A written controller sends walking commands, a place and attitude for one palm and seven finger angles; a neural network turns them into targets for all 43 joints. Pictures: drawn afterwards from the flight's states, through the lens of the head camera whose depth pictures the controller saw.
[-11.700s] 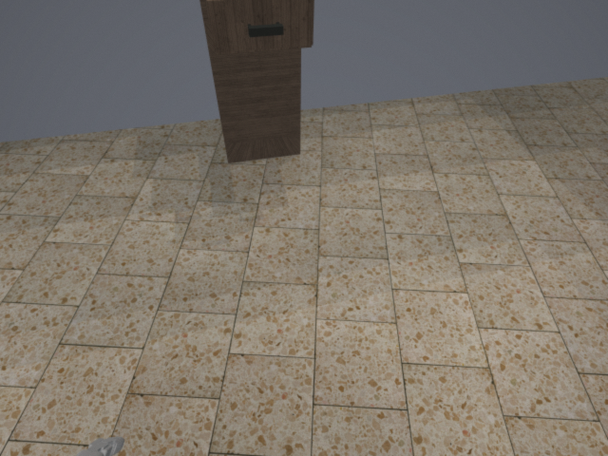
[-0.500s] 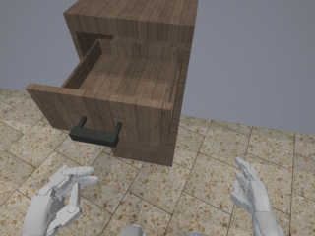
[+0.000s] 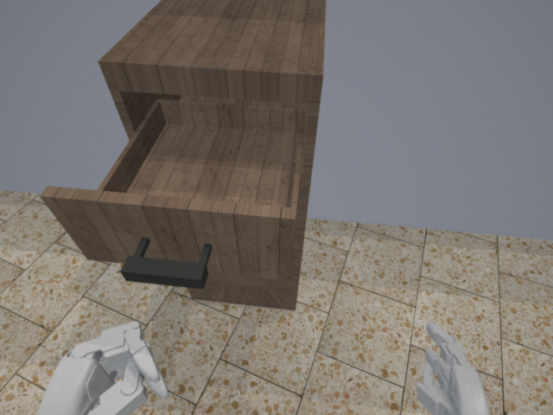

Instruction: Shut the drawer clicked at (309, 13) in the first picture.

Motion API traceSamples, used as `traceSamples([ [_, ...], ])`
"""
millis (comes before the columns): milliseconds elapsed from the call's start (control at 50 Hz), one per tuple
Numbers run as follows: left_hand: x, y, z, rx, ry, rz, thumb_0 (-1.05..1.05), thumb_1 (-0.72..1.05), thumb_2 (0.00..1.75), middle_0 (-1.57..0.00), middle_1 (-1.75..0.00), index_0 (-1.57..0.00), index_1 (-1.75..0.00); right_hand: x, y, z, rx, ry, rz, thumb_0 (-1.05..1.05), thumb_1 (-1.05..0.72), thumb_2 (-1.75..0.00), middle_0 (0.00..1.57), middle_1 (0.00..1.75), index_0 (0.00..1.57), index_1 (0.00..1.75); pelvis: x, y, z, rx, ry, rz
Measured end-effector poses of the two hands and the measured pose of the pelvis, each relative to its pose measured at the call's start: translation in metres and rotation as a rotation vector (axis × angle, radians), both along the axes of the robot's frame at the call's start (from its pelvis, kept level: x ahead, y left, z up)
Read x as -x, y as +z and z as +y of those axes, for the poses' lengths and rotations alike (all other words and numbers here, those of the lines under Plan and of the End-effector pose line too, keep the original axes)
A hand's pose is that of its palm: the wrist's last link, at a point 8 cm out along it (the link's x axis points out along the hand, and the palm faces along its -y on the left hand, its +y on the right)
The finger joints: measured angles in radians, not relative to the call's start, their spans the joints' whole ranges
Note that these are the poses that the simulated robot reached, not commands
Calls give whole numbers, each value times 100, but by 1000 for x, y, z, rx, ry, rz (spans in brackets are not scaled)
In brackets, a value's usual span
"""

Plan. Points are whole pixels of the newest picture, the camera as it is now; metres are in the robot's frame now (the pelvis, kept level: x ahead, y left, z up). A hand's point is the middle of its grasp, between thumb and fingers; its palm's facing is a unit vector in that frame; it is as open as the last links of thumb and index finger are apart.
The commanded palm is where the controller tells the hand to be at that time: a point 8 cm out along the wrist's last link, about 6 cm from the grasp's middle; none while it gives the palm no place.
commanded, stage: raise the hand and make a fist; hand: left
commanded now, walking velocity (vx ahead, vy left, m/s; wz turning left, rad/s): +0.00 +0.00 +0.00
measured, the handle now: (170, 259) +0.32 +0.18 +0.06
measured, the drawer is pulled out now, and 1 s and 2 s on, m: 0.27 0.27 0.27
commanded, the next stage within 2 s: bring the fist close to the handle in 0.84 s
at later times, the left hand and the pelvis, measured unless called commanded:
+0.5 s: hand (112, 380) +0.13 +0.16 +0.16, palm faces +0.02 -0.99 -0.14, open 3.3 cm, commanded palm +0.07 +0.21 +0.16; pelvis +0.01 +0.00 +0.02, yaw +1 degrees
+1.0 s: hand (118, 381) +0.13 +0.16 +0.15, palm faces +0.03 -0.99 -0.15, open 3.3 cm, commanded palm +0.08 +0.21 +0.15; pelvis +0.01 -0.03 +0.03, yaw +1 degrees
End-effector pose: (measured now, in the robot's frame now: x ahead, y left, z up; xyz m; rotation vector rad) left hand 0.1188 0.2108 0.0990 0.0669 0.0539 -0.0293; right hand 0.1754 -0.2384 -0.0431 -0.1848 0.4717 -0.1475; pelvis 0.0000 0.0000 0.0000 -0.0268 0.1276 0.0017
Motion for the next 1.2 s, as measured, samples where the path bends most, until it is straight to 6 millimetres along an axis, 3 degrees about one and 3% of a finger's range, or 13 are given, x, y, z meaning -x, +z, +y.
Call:
traceSamples([
  [180, 4, 27, 7, -17, 52, -61, 2, 90, 90, -126, -146, -127, -145, -32, 24, 37, -64, 89, -122, 1, -90, -90, 20, 30, 20, 30, -6, 7, 5, 5, 5, -45],
  [360, 11, 50, 0, -42, 26, -68, 2, 90, 90, -137, -157, -138, -157, -38, 34, 54, -96, 150, -162, 1, -90, -90, 20, 30, 21, 30, -8, 14, 5, 4, 10, -85],
  [500, 9, 66, 3, -74, 42, -93, 2, 90, 90, -139, -159, -140, -159, -30, 33, 44, -96, 139, -146, 1, -90, -90, 20, 30, 21, 30, -8, 20, -1, -1, 10, -108],
  [760, 12, 60, -3, -74, 52, -41, 2, 90, 90, -140, -160, -140, -160, -20, 36, 8, -59, 92, -154, 1, -90, -90, 20, 30, 20, 30, -7, 25, -18, -10, 7, -119],
  [980, 9, 61, 1, -82, 62, -52, 2, 90, 90, -140, -160, -140, -160, -21, 33, -1, -59, 88, -165, 1, -90, -90, 20, 30, 20, 30, -6, 27, -26, -11, 12, -119],
  [1200, -1, 32, 2, -23, 72, 7, 2, 90, 90, -140, -160, -140, -160, -21, 30, -3, -34, 92, -142, 1, -90, -90, 20, 30, 20, 30, -5, 26, -25, -13, 13, -101],
])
